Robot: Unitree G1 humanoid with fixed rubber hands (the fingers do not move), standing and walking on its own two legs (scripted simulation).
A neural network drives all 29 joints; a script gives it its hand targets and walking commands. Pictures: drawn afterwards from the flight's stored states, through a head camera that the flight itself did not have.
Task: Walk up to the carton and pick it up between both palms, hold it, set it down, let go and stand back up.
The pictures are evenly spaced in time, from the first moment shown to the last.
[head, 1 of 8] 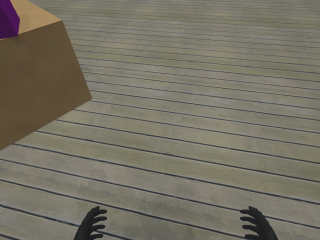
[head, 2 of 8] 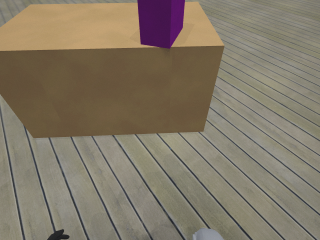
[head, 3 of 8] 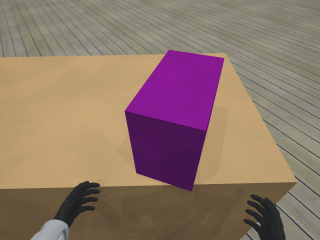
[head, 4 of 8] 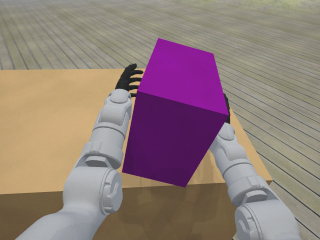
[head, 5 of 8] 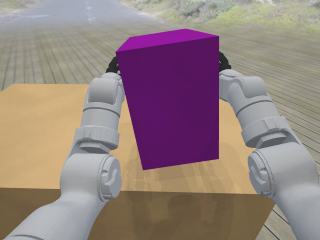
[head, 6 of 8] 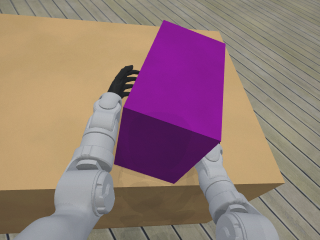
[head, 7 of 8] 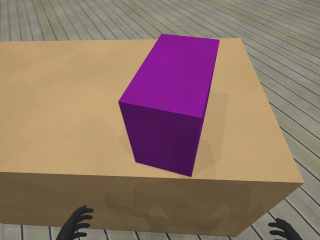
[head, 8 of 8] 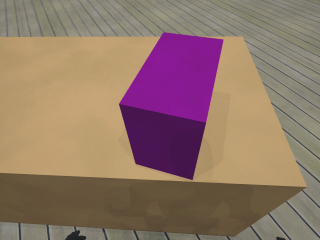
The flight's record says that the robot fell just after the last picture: no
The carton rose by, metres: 0.20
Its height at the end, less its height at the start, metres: +0.00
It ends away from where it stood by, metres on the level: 0.02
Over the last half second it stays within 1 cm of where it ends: yes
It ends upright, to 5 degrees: yes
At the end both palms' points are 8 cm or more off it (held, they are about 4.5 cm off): yes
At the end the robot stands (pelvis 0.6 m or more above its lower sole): yes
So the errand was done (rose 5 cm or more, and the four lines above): yes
